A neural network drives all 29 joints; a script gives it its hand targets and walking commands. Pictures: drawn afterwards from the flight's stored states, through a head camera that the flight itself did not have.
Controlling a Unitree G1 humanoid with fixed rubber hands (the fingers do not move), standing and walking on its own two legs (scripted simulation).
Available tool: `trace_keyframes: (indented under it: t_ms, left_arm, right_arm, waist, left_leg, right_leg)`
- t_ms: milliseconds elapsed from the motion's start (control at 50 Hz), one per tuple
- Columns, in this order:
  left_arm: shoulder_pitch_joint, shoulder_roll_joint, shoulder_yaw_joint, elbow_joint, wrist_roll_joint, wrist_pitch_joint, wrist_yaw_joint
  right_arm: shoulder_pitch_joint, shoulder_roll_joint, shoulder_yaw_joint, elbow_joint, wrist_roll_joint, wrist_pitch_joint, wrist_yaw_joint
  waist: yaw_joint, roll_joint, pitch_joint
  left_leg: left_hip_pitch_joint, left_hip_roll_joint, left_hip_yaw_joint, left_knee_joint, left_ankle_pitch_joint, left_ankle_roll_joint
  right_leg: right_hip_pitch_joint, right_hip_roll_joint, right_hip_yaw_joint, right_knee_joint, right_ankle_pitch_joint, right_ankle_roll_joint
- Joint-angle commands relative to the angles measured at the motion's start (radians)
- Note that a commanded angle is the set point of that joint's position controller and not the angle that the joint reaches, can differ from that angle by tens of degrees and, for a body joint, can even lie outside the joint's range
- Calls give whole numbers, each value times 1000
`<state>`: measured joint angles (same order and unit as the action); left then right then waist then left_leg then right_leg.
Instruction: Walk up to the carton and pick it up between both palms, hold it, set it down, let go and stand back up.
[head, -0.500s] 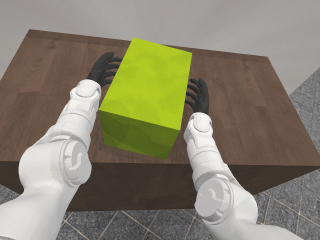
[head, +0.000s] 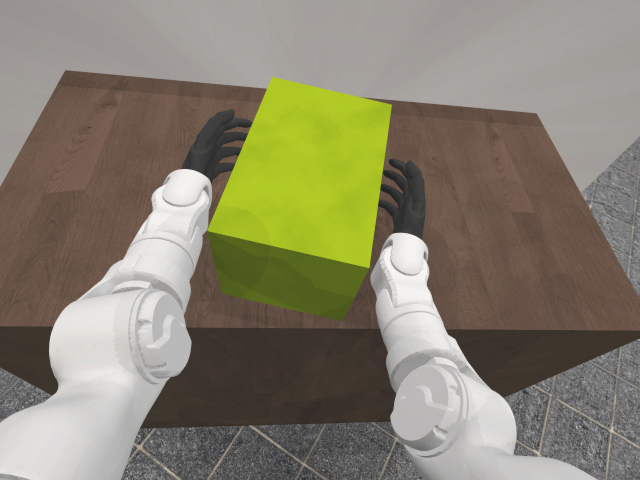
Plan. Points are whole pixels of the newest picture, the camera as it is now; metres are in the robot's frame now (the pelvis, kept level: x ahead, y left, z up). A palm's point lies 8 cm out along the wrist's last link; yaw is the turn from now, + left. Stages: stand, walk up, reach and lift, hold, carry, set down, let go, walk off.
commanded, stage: reach and lift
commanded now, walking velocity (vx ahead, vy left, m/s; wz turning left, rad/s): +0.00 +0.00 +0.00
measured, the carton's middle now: (307, 198) +0.47 -0.02 +0.06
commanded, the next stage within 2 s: none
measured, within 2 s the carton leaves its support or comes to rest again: neither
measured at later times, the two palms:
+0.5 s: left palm (204, 176) +0.46 +0.11 +0.10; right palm (411, 232) +0.39 -0.14 +0.09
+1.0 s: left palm (200, 180) +0.43 +0.11 +0.13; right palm (425, 230) +0.37 -0.15 +0.11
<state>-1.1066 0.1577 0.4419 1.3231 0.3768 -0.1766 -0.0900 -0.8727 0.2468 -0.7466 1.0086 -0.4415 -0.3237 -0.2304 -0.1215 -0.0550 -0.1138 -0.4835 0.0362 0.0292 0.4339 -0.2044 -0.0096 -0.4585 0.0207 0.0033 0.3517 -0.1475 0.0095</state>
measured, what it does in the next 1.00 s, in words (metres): stands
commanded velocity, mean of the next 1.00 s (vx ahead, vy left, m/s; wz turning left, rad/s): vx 0.00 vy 0.00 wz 0.00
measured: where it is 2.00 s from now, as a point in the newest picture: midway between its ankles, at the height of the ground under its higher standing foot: outside the picture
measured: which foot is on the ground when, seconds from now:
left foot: down 0.00-1.00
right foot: down 0.00-1.00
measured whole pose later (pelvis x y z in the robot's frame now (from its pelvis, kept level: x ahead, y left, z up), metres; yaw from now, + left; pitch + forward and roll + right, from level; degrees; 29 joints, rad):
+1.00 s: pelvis -0.01 +0.00 +0.00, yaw +0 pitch +12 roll -1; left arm -0.99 0.12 0.23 1.30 0.13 -0.14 0.04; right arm -0.78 0.15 -0.42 1.02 -0.11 -0.22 -0.24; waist -0.12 -0.01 -0.22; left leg -0.44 0.04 0.03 0.42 -0.18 -0.01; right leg -0.41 0.02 0.00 0.32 -0.12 0.01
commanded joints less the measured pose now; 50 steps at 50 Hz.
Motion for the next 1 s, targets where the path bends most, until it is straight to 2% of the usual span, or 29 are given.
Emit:
trace_keyframes:
  t_ms: [0,40,60,120,140,220,240,280,300,320,360,380,400,420,500,560,580,600,620,780,800,840,860,880,900,920,940,960,980]
  left_arm:
    - [-563,-604,-174,-59,4,-104,-50]
    - [-531,-610,-183,-46,-3,-108,-46]
    - [-541,-610,-187,-18,-2,-116,-43]
    - [-536,-595,-188,-20,-25,-143,-49]
    - [-554,-587,-185,-27,-5,-138,-45]
    - [-503,-591,-190,-32,-17,-154,-39]
    - [-540,-558,-185,17,-21,-151,-48]
    - [-580,-591,-228,-63,-29,-174,-24]
    - [-509,-605,-243,-28,-40,-156,-27]
    - [-566,-596,-250,-49,-49,-169,-19]
    - [-558,-598,-237,-86,-31,-164,-10]
    - [-547,-600,-239,-64,-26,-153,-11]
    - [-532,-606,-260,-106,-46,-146,-6]
    - [-530,-599,-239,-89,-32,-147,-3]
    - [-563,-645,-314,-147,-79,-151,6]
    - [-530,-645,-313,-190,-91,-142,3]
    - [-519,-638,-303,-143,-77,-123,7]
    - [-448,-659,-336,-135,-98,-102,14]
    - [-556,-673,-369,-212,-131,-122,18]
    - [-502,-697,-399,-255,-187,-92,44]
    - [-526,-739,-468,-290,-220,-92,48]
    - [-579,-725,-443,-292,-219,-91,47]
    - [-624,-746,-478,-324,-238,-85,48]
    - [-583,-728,-482,-378,-260,-78,49]
    - [-583,-728,-486,-394,-271,-66,46]
    - [-494,-724,-470,-346,-267,-36,46]
    - [-577,-724,-454,-319,-249,-17,36]
    - [-547,-728,-460,-364,-266,6,37]
    - [-577,-730,-441,-344,-237,49,32]
  right_arm:
    - [-673,480,354,32,-62,-146,161]
    - [-696,462,404,-12,-42,-162,172]
    - [-700,455,385,15,-57,-171,172]
    - [-648,479,442,17,-56,-162,161]
    - [-646,441,401,57,-72,-164,169]
    - [-653,464,455,3,-53,-169,174]
    - [-665,451,418,19,-65,-167,172]
    - [-645,433,419,74,-55,-169,186]
    - [-663,431,450,4,-38,-179,189]
    - [-663,401,424,47,-49,-176,194]
    - [-637,405,436,59,-35,-170,196]
    - [-633,386,416,80,-39,-167,193]
    - [-644,396,471,15,-5,-165,198]
    - [-629,395,459,51,-18,-151,200]
    - [-616,387,502,35,3,-145,203]
    - [-609,422,573,-9,39,-131,203]
    - [-627,374,559,-14,52,-117,214]
    - [-578,380,582,-10,76,-96,212]
    - [-609,404,605,-19,73,-102,213]
    - [-649,418,704,-100,168,-36,221]
    - [-662,410,731,-140,186,-32,215]
    - [-728,427,747,-156,218,-17,209]
    - [-705,402,726,-141,223,2,206]
    - [-696,465,796,-183,249,20,196]
    - [-675,437,790,-166,260,43,197]
    - [-611,418,793,-145,291,70,194]
    - [-724,394,757,-144,289,73,196]
    - [-684,427,803,-171,327,106,189]
    - [-697,386,768,-103,330,140,194]
  waist:
    - [16,173,-776]
    - [29,174,-765]
    - [11,180,-784]
    - [30,102,-780]
    - [-8,138,-767]
    - [50,125,-772]
    - [16,135,-801]
    - [3,188,-811]
    - [19,186,-818]
    - [6,175,-777]
    - [29,180,-769]
    - [25,201,-743]
    - [55,193,-765]
    - [42,162,-795]
    - [15,195,-789]
    - [51,132,-814]
    - [38,187,-803]
    - [30,181,-766]
    - [31,188,-858]
    - [64,160,-921]
    - [14,191,-937]
    - [47,153,-932]
    - [-7,177,-898]
    - [47,136,-910]
    - [17,156,-883]
    - [20,150,-790]
    - [16,164,-736]
    - [49,114,-742]
    - [36,152,-661]
  left_leg:
    - [397,-6,76,19,597,-78]
    - [370,-5,69,6,601,-80]
    - [381,-5,66,14,605,-79]
    - [304,-25,76,-18,510,-43]
    - [347,-17,72,-24,526,-56]
    - [303,-18,76,-40,475,-43]
    - [284,-17,70,-46,460,-38]
    - [337,-9,55,-42,519,-59]
    - [366,5,50,-28,555,-65]
    - [409,5,53,-26,591,-73]
    - [450,3,66,-26,530,-63]
    - [440,13,52,-26,555,-74]
    - [455,11,55,-13,581,-74]
    - [481,8,59,-27,560,-64]
    - [481,17,38,-16,641,-80]
    - [430,-10,61,-21,617,-52]
    - [471,4,38,-24,628,-66]
    - [507,4,40,-14,675,-74]
    - [509,11,31,1,716,-80]
    - [481,-8,21,5,652,-65]
    - [531,-5,0,24,680,-81]
    - [534,-9,9,32,703,-72]
    - [544,-15,-1,24,696,-80]
    - [508,-39,25,33,672,-58]
    - [520,-38,8,14,631,-53]
    - [545,-34,9,8,649,-57]
    - [520,-26,-8,1,595,-54]
    - [545,-44,14,-12,593,-42]
    - [562,-33,6,-29,503,-42]
  right_leg:
    - [387,1,-130,34,585,36]
    - [424,7,-128,43,595,32]
    - [406,-1,-129,50,605,35]
    - [506,-12,-96,61,696,49]
    - [479,-13,-119,60,677,49]
    - [512,-10,-95,45,624,42]
    - [519,-18,-94,46,641,45]
    - [462,-3,-112,43,606,33]
    - [439,2,-121,34,590,32]
    - [387,10,-130,22,572,30]
    - [343,12,-128,10,483,25]
    - [352,8,-129,0,485,11]
    - [363,16,-124,7,500,9]
    - [338,13,-131,-3,487,17]
    - [344,14,-138,-6,519,3]
    - [430,8,-113,12,609,27]
    - [384,8,-123,-3,568,17]
    - [377,22,-132,2,590,14]
    - [360,23,-133,2,582,8]
    - [400,20,-99,18,584,3]
    - [350,26,-115,28,581,4]
    - [354,24,-116,15,575,6]
    - [336,30,-125,17,557,9]
    - [420,17,-88,21,629,22]
    - [405,12,-89,32,595,24]
    - [393,18,-92,12,573,15]
    - [367,23,-100,23,496,15]
    - [416,21,-87,5,509,22]
    - [360,20,-99,-5,382,19]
